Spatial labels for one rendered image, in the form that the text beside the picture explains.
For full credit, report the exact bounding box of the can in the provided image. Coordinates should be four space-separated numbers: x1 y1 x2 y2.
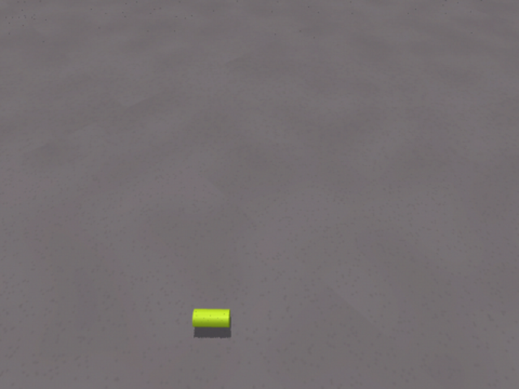
192 309 230 327

